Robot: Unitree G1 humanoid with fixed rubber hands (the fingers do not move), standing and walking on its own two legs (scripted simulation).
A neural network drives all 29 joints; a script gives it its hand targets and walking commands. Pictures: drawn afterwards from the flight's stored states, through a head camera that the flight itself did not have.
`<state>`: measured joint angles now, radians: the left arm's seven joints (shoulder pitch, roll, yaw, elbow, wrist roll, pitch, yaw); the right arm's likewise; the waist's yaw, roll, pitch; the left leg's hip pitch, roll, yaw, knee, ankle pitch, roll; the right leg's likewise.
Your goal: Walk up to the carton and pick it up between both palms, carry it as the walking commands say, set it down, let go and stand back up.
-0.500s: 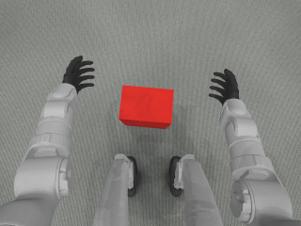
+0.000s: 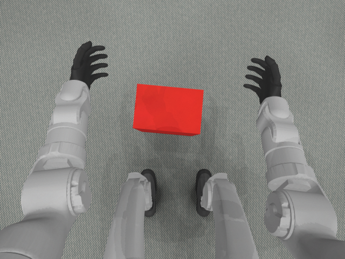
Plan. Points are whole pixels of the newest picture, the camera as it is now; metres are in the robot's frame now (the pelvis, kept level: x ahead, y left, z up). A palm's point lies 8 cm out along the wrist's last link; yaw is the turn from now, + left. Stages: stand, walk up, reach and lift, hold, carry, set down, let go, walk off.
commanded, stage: reach and lift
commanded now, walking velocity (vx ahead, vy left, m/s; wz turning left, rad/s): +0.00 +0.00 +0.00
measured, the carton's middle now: (168, 113) +0.45 +0.03 -0.49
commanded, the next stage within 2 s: none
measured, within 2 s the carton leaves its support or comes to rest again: neither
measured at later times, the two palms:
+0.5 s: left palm (104, 96) +0.47 +0.22 -0.27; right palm (240, 105) +0.45 -0.18 -0.28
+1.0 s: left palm (120, 108) +0.46 +0.21 -0.42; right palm (229, 110) +0.45 -0.19 -0.40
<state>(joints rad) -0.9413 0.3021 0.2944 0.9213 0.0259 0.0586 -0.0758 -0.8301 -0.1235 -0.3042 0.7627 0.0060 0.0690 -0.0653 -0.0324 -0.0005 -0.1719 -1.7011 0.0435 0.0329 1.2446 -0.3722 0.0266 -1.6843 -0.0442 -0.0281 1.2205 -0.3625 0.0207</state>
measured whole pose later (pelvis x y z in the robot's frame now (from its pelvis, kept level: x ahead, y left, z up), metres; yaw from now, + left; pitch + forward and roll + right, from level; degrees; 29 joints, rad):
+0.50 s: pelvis -0.04 -0.01 -0.15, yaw +0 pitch +46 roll -2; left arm -1.17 0.42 0.13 1.02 -0.17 0.07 0.01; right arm -1.06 -0.20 -0.18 0.85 0.17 0.09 -0.17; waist -0.02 -0.02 -0.01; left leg -2.13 0.06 0.00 1.80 -0.48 0.02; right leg -2.12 -0.04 -0.03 1.78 -0.47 0.00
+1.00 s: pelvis -0.05 -0.01 -0.23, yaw -1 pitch +39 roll -2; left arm -1.29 0.44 0.01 1.16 -0.28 -0.02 0.06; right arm -1.26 -0.30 -0.06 1.07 0.31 0.00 -0.17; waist -0.01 -0.04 0.25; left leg -2.28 0.07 -0.01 2.12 -0.53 0.03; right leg -2.26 -0.03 -0.02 2.09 -0.51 0.01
